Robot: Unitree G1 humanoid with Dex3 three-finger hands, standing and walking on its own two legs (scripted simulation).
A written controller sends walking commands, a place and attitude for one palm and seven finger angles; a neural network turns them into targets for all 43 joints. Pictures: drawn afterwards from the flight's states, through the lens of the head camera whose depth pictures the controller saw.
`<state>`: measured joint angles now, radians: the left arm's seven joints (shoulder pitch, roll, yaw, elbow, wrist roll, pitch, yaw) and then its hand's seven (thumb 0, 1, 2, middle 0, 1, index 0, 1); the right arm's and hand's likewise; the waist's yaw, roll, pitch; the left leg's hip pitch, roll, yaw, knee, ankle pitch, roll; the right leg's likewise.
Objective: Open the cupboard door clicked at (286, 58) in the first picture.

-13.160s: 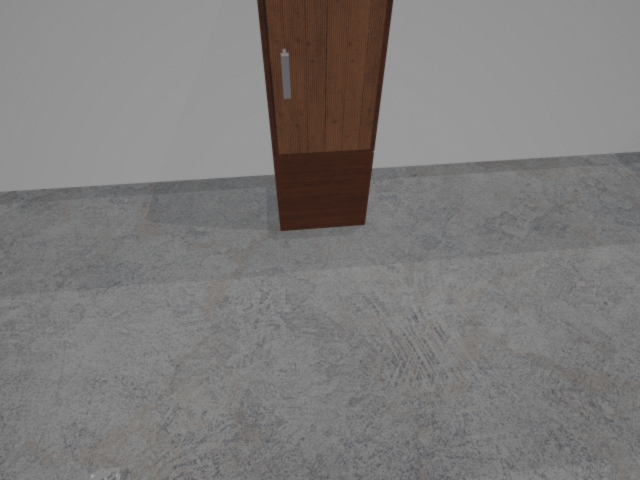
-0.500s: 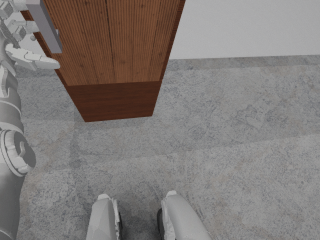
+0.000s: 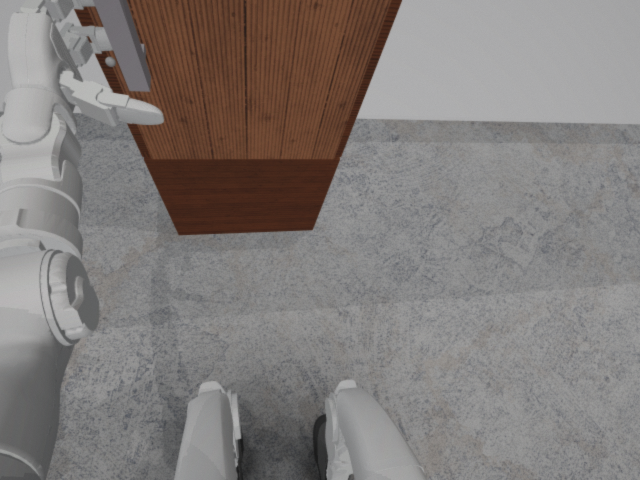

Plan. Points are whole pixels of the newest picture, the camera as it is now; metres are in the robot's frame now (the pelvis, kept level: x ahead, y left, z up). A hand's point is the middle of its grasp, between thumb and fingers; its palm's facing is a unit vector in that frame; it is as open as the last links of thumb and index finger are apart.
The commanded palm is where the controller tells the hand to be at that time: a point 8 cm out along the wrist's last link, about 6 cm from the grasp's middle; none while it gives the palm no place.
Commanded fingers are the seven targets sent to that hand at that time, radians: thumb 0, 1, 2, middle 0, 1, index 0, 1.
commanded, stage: slide the fingers in behind the handle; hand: left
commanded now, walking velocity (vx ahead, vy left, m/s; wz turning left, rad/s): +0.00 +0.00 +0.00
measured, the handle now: (125, 25) +0.61 +0.17 +0.08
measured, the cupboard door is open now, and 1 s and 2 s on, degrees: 0 0 20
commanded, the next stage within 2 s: close the thumb around the handle in 0.58 s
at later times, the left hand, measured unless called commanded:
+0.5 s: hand (150, 62) +0.56 +0.15 +0.08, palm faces +0.02 -1.00 -0.03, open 13.8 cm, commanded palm +0.55 +0.18 +0.07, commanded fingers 0.00 -0.50 0.30 -0.30 -1.20 -0.30 -1.20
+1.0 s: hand (150, 63) +0.56 +0.15 +0.08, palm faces +0.02 -1.00 -0.02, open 11.2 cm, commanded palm +0.54 +0.18 +0.07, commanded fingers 0.00 0.45 0.71 -0.37 -1.30 -0.37 -1.30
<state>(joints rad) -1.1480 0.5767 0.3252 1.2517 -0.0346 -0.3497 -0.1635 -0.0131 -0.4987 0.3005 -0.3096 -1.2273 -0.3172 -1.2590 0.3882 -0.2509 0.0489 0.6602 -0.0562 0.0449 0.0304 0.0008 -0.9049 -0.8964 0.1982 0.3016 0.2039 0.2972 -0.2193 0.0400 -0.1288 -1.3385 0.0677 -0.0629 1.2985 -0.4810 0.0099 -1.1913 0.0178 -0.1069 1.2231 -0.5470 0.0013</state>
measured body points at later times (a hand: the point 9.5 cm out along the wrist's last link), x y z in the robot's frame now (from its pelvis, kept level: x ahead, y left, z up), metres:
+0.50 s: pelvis +0.01 +0.00 +0.01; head +0.17 +0.02 +0.43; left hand +0.56 +0.20 +0.08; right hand -0.02 -0.26 -0.10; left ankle +0.05 +0.11 -0.61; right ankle +0.01 -0.13 -0.61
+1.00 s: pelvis +0.01 -0.01 +0.01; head +0.18 +0.01 +0.43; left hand +0.56 +0.20 +0.08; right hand +0.00 -0.27 -0.10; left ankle +0.05 +0.11 -0.61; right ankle +0.01 -0.13 -0.61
